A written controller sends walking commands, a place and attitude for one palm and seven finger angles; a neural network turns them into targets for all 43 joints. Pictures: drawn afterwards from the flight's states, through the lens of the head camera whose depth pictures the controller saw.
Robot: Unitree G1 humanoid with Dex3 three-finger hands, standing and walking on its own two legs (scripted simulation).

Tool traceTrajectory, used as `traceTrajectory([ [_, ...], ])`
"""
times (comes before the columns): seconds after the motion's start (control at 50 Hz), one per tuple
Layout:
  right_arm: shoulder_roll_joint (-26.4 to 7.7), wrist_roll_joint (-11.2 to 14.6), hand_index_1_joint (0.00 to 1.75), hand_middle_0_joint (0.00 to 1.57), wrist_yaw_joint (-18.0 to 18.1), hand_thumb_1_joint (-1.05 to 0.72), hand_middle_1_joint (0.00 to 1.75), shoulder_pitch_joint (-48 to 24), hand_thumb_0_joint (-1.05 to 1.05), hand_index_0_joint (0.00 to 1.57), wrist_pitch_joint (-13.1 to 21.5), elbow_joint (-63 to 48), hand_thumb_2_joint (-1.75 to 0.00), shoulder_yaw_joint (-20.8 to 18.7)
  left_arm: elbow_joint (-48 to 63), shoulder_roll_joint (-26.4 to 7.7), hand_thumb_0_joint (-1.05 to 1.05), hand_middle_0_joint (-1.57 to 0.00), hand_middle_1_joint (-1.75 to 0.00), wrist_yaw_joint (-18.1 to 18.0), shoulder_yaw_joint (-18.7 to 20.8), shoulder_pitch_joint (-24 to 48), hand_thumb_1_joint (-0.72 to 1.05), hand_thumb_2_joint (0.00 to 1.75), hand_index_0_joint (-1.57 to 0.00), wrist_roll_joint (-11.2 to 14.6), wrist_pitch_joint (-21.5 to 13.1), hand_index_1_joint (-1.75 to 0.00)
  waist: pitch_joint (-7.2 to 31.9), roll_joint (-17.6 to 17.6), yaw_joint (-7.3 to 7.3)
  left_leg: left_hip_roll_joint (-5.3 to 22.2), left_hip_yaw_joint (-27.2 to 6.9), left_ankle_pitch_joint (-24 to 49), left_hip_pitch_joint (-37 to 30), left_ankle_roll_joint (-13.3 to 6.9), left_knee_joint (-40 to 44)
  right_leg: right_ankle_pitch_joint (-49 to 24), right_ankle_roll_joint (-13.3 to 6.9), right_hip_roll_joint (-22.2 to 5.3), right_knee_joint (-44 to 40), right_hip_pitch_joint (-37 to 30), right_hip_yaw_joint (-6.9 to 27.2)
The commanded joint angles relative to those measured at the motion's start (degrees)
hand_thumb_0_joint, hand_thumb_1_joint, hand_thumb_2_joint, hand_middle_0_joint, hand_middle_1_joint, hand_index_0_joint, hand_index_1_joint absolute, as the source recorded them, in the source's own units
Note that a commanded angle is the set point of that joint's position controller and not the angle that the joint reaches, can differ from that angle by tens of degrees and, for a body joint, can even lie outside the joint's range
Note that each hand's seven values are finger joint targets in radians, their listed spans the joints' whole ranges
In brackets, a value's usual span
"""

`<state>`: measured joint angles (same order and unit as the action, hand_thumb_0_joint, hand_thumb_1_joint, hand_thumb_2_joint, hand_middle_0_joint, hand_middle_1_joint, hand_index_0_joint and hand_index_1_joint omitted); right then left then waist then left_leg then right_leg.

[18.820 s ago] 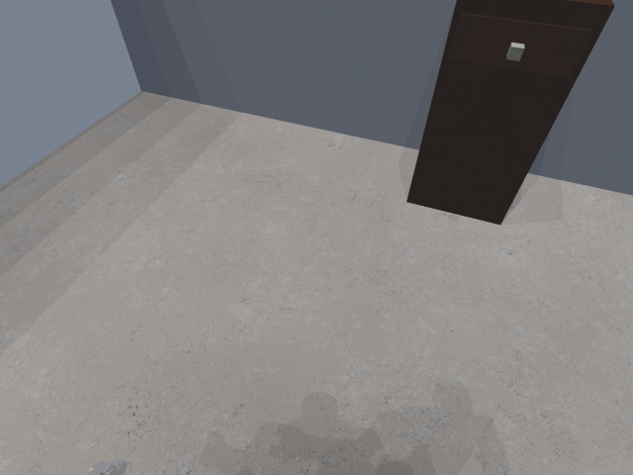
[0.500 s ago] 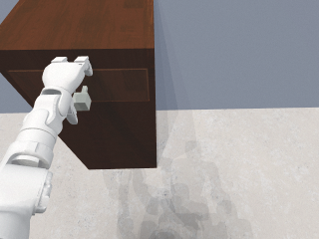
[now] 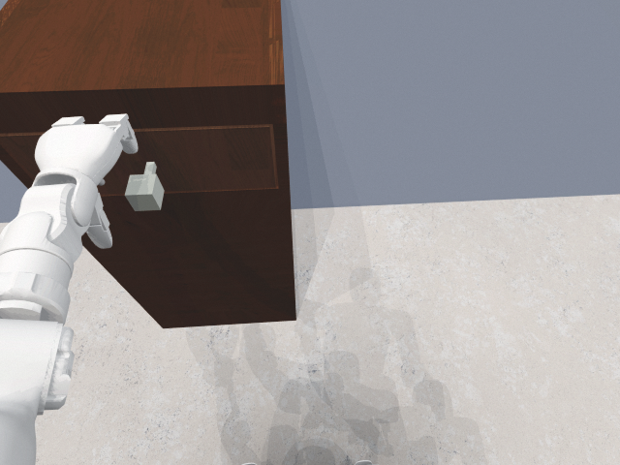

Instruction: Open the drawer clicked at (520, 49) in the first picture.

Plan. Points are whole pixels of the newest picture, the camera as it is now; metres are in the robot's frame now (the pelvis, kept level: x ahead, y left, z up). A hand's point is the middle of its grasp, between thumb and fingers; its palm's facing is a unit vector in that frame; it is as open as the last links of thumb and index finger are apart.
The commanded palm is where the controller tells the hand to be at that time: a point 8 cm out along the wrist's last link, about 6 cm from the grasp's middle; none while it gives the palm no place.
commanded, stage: move the hooked fingers above the handle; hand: left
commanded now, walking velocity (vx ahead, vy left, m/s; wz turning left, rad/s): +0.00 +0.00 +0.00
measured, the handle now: (147, 182) +0.53 +0.23 +0.01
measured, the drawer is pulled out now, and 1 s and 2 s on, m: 0.00 0.00 0.00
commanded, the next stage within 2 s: lower the fingers behind the handle in 0.32 s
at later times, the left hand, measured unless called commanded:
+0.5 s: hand (116, 171) +0.49 +0.24 +0.08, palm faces -0.04 -0.01 -1.00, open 13.7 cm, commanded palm +0.47 +0.24 +0.13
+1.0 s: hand (130, 185) +0.49 +0.24 +0.05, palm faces -0.03 -0.01 -1.00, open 13.7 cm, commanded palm +0.47 +0.24 +0.09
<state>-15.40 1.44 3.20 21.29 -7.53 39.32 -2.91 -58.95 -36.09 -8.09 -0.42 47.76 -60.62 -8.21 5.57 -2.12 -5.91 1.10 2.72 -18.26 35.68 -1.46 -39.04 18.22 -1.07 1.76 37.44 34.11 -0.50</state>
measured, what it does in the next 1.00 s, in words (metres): stands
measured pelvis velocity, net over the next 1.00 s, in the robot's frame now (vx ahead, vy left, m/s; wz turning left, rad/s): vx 0.01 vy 0.00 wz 0.00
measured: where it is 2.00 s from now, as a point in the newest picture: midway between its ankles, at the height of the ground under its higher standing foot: outside the picture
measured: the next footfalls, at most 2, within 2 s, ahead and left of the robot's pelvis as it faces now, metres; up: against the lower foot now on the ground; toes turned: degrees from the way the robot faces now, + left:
none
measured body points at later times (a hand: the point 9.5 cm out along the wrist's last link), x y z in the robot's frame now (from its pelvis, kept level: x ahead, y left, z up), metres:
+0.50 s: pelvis +0.00 +0.01 +0.00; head +0.08 +0.01 +0.44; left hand +0.48 +0.24 +0.13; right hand +0.04 -0.25 -0.13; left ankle +0.00 +0.10 -0.72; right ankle -0.01 -0.11 -0.72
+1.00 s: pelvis +0.01 +0.00 -0.01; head +0.09 +0.00 +0.43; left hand +0.48 +0.24 +0.10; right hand +0.01 -0.28 -0.14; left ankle +0.00 +0.10 -0.72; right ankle -0.01 -0.11 -0.72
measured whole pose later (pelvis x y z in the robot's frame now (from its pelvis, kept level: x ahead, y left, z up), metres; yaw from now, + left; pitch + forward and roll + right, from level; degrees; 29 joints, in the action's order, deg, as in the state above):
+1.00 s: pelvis +0.01 +0.00 -0.01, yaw +0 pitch +17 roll -1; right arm -15.1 0.3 1.3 20.8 -8.1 40.7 -3.5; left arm -60.1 -30.3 -14.9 -2.2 48.6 -62.1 -4.4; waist 7.4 -2.3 -5.8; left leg 1.1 2.2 -20.4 39.8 -1.6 -43.1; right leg 20.3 -1.0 1.7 41.0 37.8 -0.9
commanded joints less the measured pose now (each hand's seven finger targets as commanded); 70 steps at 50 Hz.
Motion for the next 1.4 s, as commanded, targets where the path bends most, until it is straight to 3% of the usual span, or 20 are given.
traceTrajectory([
  [0.0, -8.81, -0.67, 0.30, 0.20, 0.36, -0.90, 0.30, 5.46, 0.00, 0.20, 1.29, -3.03, -0.90, -3.79, 16.69, -10.76, 0.00, -0.30, -1.20, -2.58, 1.39, 29.10, -0.50, 0.30, -0.30, 1.65, -3.50, -1.20, 24.11, -3.71, -1.57, -1.94, -1.82, 18.00, -17.67, -1.51, 1.41, -14.74, -0.65, 0.98, -4.34, -5.79, 0.99],
  [0.04, -8.89, -0.92, 0.30, 0.20, -0.10, -0.90, 0.30, 5.70, 0.00, 0.20, 1.27, -2.13, -0.90, -3.92, 17.01, -9.07, 0.00, -0.30, -1.20, -3.43, 0.42, 30.99, -0.50, 0.30, -0.30, 1.75, -3.38, -1.20, 22.89, -5.11, -2.00, -1.57, -2.56, 18.57, -19.24, -1.16, 1.31, -12.78, -0.91, 1.29, -4.04, -2.43, 0.19],
  [0.08, -9.27, -0.98, 0.30, 0.20, -0.40, -0.90, 0.30, 5.92, 0.00, 0.20, 0.93, -1.75, -0.90, -3.65, 14.39, -12.61, 0.00, -0.30, -1.20, -4.64, 3.70, 29.45, -0.50, 0.30, -0.30, 1.67, -2.35, -1.20, 23.11, -3.39, -0.94, -1.65, -2.61, 18.93, -17.24, -1.11, 1.47, -13.24, -0.90, 1.26, -3.69, -3.93, 0.08],
  [0.14, -9.14, -1.03, 0.30, 0.20, -1.00, -0.90, 0.30, 5.44, 0.00, 0.20, 0.71, -1.65, -0.90, -3.40, 11.80, -10.25, 0.00, -0.30, -1.20, -6.02, 1.61, 30.62, -0.50, 0.30, -0.30, 0.56, 0.69, -1.20, 21.48, -4.90, -1.21, -1.41, -2.85, 19.72, -17.10, -0.61, 1.57, -12.62, -1.28, 1.51, -3.01, -1.73, -0.86],
  [0.18, -9.27, -1.26, 0.30, 0.20, -1.26, -0.90, 0.30, 5.48, 0.00, 0.20, 0.65, -2.26, -0.90, -3.49, 12.95, -12.72, 0.00, -0.30, -1.20, -6.51, 3.91, 31.27, -0.50, 0.30, -0.30, -0.23, 1.79, -1.20, 25.30, -5.23, 0.05, -1.23, -2.86, 22.78, -18.61, -0.47, 1.18, -14.45, -1.33, 1.64, -2.13, -3.54, -0.92],
  [0.2, -9.10, -1.35, 0.30, 0.20, -1.41, -0.90, 0.30, 5.42, 0.00, 0.20, 0.57, -2.68, -0.90, -3.53, 13.06, -10.87, 0.00, -0.30, -1.20, -6.42, 2.76, 30.73, -0.50, 0.30, -0.30, -0.23, 2.47, -1.20, 26.34, -5.20, -0.01, -1.18, -2.81, 24.35, -19.43, -0.40, 1.01, -15.51, -1.30, 1.68, -1.96, -3.96, -1.04],
  [0.32, -9.14, -0.74, 0.30, 0.20, -1.03, -0.90, 0.30, 4.86, 0.00, 0.20, 0.20, -3.37, -0.90, -2.95, 9.04, -9.87, 0.00, -0.30, -1.20, -4.85, 1.47, 29.45, -0.50, 0.30, -0.30, -0.30, 4.90, -1.20, 20.55, -0.21, -0.85, -1.07, -2.67, 20.09, -16.02, -0.92, 2.22, -13.66, -1.00, 1.51, -3.14, -4.07, -1.04],
  [0.4, -9.00, -0.94, 0.30, 0.20, -0.76, -0.90, 0.30, 4.90, 0.00, 0.20, 0.44, -3.98, -0.90, -2.89, 10.63, -11.26, 0.00, -0.30, -1.20, -4.07, 2.74, 29.75, -0.50, 0.30, -0.30, -0.42, 4.06, -1.20, 22.59, -0.90, -0.15, -1.09, -2.57, 20.56, -17.29, -0.99, 2.08, -13.99, -1.04, 1.36, -2.94, -4.88, -0.80],
  [0.44, -8.58, -0.95, 0.30, 0.20, -0.82, -0.90, 0.30, 4.72, 0.00, 0.20, 0.44, -4.34, -0.90, -2.77, 10.18, -7.58, 0.00, -0.30, -1.20, -3.53, 0.22, 27.87, -0.50, 0.30, -0.30, -0.10, 3.63, -1.20, 21.53, -0.35, -0.48, -1.22, -2.31, 20.66, -16.79, -1.05, 1.79, -14.39, -0.99, 1.38, -2.98, -4.50, -0.84],
  [0.5, -8.80, -0.88, 0.30, 0.20, -0.66, -0.90, 0.30, 4.74, 0.00, 0.20, 0.35, -4.26, -0.90, -2.66, 7.92, -8.45, 0.00, -0.30, -1.20, -3.25, 0.89, 25.91, -0.50, 0.30, -0.30, -0.24, 3.02, -1.20, 19.10, 1.06, -0.61, -1.26, -2.16, 18.34, -14.67, -1.17, 1.65, -13.27, -0.91, 1.36, -3.06, -3.51, -0.57],
  [0.6, -8.48, -1.43, 0.30, 0.20, -0.92, -0.90, 0.30, 5.56, 0.00, 0.20, 0.76, -4.30, -0.90, -3.37, 12.51, -7.95, 0.00, -0.30, -1.20, -4.43, 1.50, 26.96, -0.50, 0.30, -0.30, -0.28, 0.42, -1.20, 23.16, -1.55, -0.52, -1.31, -2.52, 21.39, -16.86, -1.06, -0.10, -14.86, -1.05, 1.56, -1.78, -2.94, -0.42],
  [0.68, -8.76, -1.56, 0.30, 0.20, -0.93, -0.90, 0.30, 5.85, 0.00, 0.20, 0.78, -3.57, -0.90, -3.45, 12.60, -11.75, 0.00, -0.30, -1.20, -6.97, 4.56, 27.70, -0.50, 0.30, -0.30, -0.96, 0.33, -1.20, 24.30, -1.97, -0.21, -1.49, -2.49, 21.00, -14.69, -1.07, -0.92, -15.15, -1.00, 1.63, -0.84, -3.06, -0.20],
  [0.76, -8.73, -2.05, 0.30, 0.20, -1.35, -0.90, 0.30, 6.07, 0.00, 0.20, 0.81, -2.95, -0.90, -3.84, 14.02, -10.01, 0.00, -0.30, -1.20, -8.76, 3.82, 28.51, -0.50, 0.30, -0.30, -1.27, 1.20, -1.20, 27.74, -4.03, -0.37, -1.43, -2.42, 24.74, -16.27, -0.82, -2.13, -17.73, -1.20, 1.81, 0.20, -3.25, -0.51],
  [0.92, -8.98, -1.32, 0.30, 0.20, -1.24, -0.90, 0.30, 5.99, 0.00, 0.20, 0.25, -2.19, -0.90, -3.41, 7.55, -7.29, 0.00, -0.30, -1.20, -8.06, 0.41, 25.59, -0.50, 0.30, -0.30, -1.49, 4.77, -1.20, 22.21, -0.94, -1.53, -1.76, -1.44, 19.10, -10.99, -1.24, -1.15, -16.83, -0.74, 1.54, -1.21, -3.62, -0.03],
  [1.0, -9.05, -0.99, 0.30, 0.20, -0.58, -0.90, 0.30, 5.91, 0.00, 0.20, 0.13, -2.44, -0.90, -2.91, 3.17, -8.78, 0.00, -0.30, -1.20, -6.95, 0.96, 22.91, -0.50, 0.30, -0.30, -1.72, 5.24, -1.20, 20.24, 1.15, -1.63, -2.06, -0.96, 15.77, -8.20, -1.45, -0.84, -15.80, -0.53, 1.21, -1.79, -4.45, 0.41],
  [1.12, -9.14, -0.84, 0.30, 0.20, 0.05, -0.90, 0.30, 5.98, 0.00, 0.20, 0.50, -3.39, -0.90, -2.38, 2.55, -10.15, 0.00, -0.30, -1.20, -5.69, 1.32, 22.00, -0.50, 0.30, -0.30, -1.29, 3.11, -1.20, 19.17, 2.70, -1.81, -2.26, -0.59, 12.30, -5.02, -1.67, -1.54, -14.35, -0.13, 0.78, -1.68, -4.46, 1.10],
  [1.16, -9.12, -1.16, 0.30, 0.20, 0.37, -0.90, 0.30, 6.22, 0.00, 0.20, 0.93, -3.47, -0.90, -2.54, 6.06, -12.26, 0.00, -0.30, -1.20, -5.58, 3.19, 23.85, -0.50, 0.30, -0.30, -0.73, 0.46, -1.20, 21.31, 1.99, -1.84, -2.22, -0.76, 13.31, -5.24, -1.84, -2.38, -15.91, -0.17, 0.67, -1.06, -5.36, 1.62],
  [1.2, -8.65, -1.46, 0.30, 0.20, 0.46, -0.90, 0.30, 6.25, 0.00, 0.20, 1.22, -3.80, -0.90, -2.86, 9.78, -13.49, 0.00, -0.30, -1.20, -6.18, 4.36, 24.16, -0.50, 0.30, -0.30, -1.13, -2.27, -1.20, 25.48, -1.47, -1.07, -2.47, -1.06, 15.03, -6.58, -1.72, -3.61, -17.11, -0.30, 0.90, 0.45, -5.07, 1.85],
  [1.24, -8.53, -1.83, 0.30, 0.20, 0.24, -0.90, 0.30, 6.37, 0.00, 0.20, 1.40, -3.09, -0.90, -3.20, 9.30, -12.02, 0.00, -0.30, -1.20, -7.85, 3.89, 23.89, -0.50, 0.30, -0.30, -1.75, -3.18, -1.20, 24.80, -2.56, -1.68, -2.27, -1.30, 15.45, -6.88, -1.55, -4.79, -15.45, -0.40, 1.19, 1.35, -1.41, 1.18],
  [1.38, -9.19, -2.34, 0.30, 0.20, -1.05, -0.90, 0.30, 7.35, 0.00, 0.20, 0.90, -1.22, -0.90, -3.40, 4.54, -11.37, 0.00, -0.30, -1.20, -12.44, 4.27, 23.43, -0.50, 0.30, -0.30, -2.36, 0.91, -1.20, 26.12, -1.96, -2.04, -2.05, -1.86, 17.29, -5.61, -1.26, -6.39, -15.53, -0.54, 1.70, 3.08, 1.19, 0.06],
])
